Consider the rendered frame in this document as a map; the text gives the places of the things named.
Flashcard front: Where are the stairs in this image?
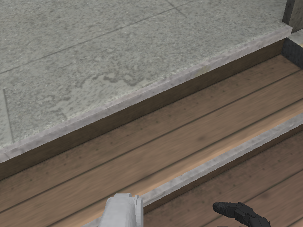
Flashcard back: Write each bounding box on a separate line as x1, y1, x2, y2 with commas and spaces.
0, 38, 303, 227

